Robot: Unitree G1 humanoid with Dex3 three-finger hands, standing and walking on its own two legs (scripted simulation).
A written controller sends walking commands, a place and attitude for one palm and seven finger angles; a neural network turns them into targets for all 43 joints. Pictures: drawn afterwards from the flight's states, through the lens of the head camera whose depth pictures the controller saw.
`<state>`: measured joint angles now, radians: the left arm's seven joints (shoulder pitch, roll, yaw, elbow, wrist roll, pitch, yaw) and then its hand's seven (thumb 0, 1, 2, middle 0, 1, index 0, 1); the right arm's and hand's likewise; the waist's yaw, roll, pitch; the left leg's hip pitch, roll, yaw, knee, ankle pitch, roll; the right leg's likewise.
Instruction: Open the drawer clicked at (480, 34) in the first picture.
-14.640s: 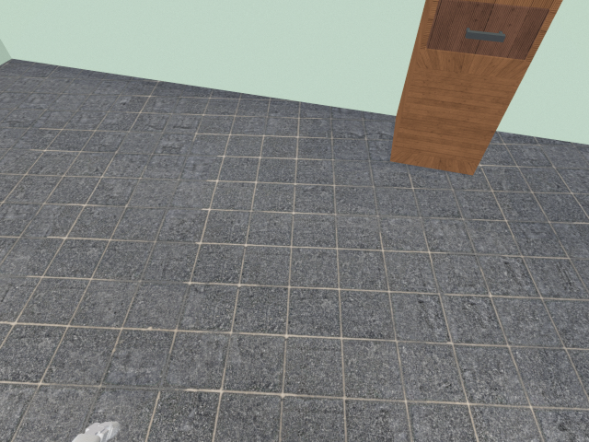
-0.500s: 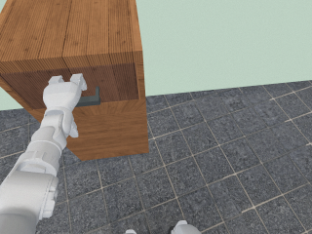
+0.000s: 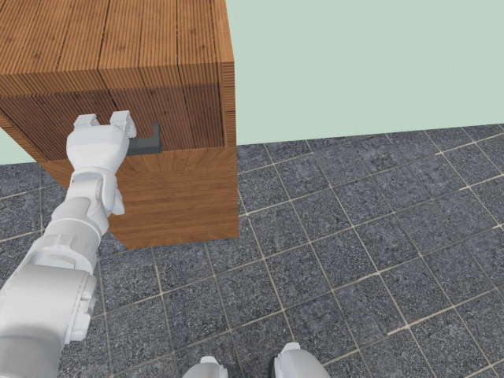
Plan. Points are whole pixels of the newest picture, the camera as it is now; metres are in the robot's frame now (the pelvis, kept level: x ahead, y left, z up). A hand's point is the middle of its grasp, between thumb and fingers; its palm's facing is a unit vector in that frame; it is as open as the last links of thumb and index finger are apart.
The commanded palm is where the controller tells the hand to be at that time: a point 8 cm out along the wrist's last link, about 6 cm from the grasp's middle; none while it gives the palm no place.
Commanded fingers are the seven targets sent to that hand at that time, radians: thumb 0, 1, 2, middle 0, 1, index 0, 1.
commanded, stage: lower the fingers behind the handle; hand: left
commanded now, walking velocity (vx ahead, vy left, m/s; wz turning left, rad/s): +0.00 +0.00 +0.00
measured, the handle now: (124, 139) +0.55 +0.22 -0.02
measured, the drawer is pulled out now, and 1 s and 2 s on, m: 0.00 0.00 0.03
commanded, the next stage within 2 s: close the thumb around the handle in 0.82 s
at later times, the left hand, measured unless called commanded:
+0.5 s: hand (120, 172) +0.48 +0.23 -0.04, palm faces -0.03 -0.02 -1.00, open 13.9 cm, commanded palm +0.46 +0.22 +0.02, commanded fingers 0.00 -0.50 0.30 -0.30 -1.20 -0.30 -1.20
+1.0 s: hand (122, 173) +0.48 +0.22 -0.04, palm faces -0.04 -0.03 -1.00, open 13.8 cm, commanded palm +0.46 +0.21 +0.02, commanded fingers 0.00 -0.22 0.42 -0.32 -1.23 -0.32 -1.23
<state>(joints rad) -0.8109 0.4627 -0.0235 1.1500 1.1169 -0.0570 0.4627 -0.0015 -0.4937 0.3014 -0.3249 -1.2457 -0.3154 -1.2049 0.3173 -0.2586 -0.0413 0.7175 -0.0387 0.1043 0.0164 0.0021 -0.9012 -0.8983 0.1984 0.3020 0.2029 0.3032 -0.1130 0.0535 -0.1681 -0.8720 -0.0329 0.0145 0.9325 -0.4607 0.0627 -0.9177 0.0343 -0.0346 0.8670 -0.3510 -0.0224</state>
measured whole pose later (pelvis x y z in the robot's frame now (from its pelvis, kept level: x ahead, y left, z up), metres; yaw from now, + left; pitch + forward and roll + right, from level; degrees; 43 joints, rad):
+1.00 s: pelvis +0.01 +0.00 -0.02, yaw -1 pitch +26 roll -3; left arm -0.77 0.45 0.00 1.09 1.12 -0.04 0.48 0.00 -0.48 0.31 -0.28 -1.19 -0.31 -1.20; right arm 0.31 -0.26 -0.05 0.72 -0.05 0.10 0.03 0.00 -0.90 -0.90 0.20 0.30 0.20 0.30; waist -0.11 0.06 -0.18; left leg -0.97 -0.02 0.01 1.03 -0.51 0.06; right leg -1.01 0.04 -0.04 0.95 -0.40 -0.02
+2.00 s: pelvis +0.02 +0.00 -0.01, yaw -1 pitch +24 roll -2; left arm -0.62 0.41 0.00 0.97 1.11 -0.04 0.49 0.01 0.72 0.80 -0.29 -1.33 -0.34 -1.30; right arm 0.31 -0.25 -0.06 0.72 -0.05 0.12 0.03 0.00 -0.90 -0.90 0.20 0.30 0.20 0.30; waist -0.08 0.06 -0.18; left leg -0.89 -0.02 0.02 0.97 -0.51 0.06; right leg -0.94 0.05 -0.02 0.91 -0.39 -0.02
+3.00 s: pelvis +0.01 -0.01 +0.00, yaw -1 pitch +17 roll -1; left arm -0.17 0.30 -0.09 0.59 1.12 0.04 0.54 0.01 0.70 0.83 -0.29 -1.33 -0.36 -1.31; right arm 0.19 -0.24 -0.05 0.66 -0.02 0.11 -0.01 0.01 -0.90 -0.90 0.20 0.30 0.20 0.30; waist -0.01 0.05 -0.16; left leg -0.73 -0.03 0.03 0.92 -0.49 0.05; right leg -0.80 0.04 -0.01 0.89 -0.39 -0.03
